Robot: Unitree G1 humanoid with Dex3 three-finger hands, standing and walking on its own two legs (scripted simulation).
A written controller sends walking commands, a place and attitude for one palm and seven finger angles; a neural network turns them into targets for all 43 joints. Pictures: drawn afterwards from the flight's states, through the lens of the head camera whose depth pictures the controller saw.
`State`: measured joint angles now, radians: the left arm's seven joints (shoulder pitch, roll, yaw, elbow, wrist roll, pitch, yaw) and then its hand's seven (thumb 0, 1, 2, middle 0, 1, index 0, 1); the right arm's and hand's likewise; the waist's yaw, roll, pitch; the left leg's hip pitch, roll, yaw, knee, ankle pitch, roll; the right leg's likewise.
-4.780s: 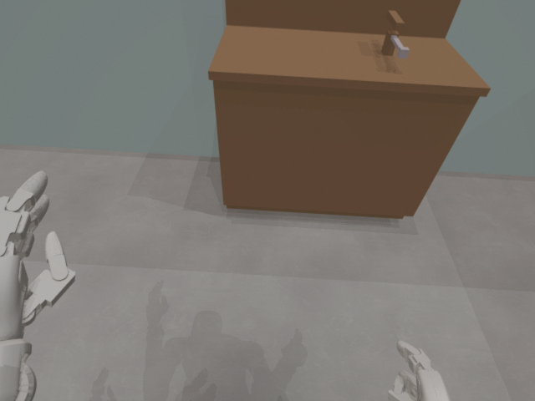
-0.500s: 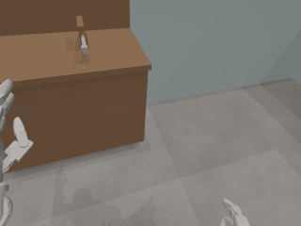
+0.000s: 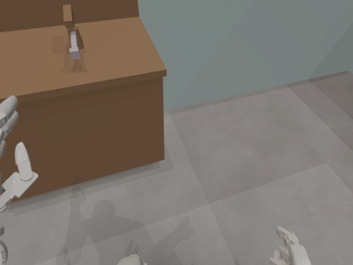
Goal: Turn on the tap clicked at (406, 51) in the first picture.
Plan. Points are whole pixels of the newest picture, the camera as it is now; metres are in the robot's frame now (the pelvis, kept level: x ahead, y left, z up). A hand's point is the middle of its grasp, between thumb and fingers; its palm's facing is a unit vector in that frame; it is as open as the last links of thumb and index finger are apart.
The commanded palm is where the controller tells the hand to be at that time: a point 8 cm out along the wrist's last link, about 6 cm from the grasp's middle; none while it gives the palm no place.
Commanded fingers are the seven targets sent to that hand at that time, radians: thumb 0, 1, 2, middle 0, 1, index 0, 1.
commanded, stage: take the last steps up to it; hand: left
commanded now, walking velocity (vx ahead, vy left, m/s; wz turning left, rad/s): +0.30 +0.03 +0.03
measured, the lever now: (75, 53) +0.72 +0.38 +0.06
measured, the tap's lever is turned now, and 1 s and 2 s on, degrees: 0 0 0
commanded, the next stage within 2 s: come to a stop and stand still in 1.14 s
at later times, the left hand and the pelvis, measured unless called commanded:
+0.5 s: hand (74, 116) +0.34 +0.21 +0.17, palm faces +0.42 -0.77 -0.49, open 7.4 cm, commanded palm +0.28 +0.26 +0.18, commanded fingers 0.00 0.90 0.90 -0.20 -0.30 -0.20 -0.30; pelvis +0.12 -0.02 -0.02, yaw +0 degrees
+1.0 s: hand (87, 76) +0.46 +0.22 +0.18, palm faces +0.44 -0.81 -0.39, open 7.4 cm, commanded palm +0.39 +0.26 +0.18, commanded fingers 0.00 0.90 0.90 -0.20 -0.30 -0.20 -0.30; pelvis +0.23 -0.02 -0.01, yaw +0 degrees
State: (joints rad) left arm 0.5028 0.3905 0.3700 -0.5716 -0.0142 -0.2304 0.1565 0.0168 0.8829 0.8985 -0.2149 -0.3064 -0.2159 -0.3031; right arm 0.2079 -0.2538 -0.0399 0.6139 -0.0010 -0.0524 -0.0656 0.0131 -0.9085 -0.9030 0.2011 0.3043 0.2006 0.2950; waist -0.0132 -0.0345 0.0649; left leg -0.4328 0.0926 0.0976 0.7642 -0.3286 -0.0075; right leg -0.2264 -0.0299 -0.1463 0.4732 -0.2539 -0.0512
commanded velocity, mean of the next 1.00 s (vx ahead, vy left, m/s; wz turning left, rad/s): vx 0.26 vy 0.04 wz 0.02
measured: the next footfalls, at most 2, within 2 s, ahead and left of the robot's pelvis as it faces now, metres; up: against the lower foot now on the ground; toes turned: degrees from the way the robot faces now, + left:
left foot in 0.08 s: +0.10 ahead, +0.14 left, +0.00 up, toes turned +8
right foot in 0.44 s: +0.21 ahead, -0.12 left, +0.00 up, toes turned -9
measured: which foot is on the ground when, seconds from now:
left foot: up 0.00-0.06, down 0.08-0.44, up 0.46-0.80, down 0.82-1.00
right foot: down 0.00-0.10, up 0.12-0.42, down 0.44-0.84, up 0.86-1.00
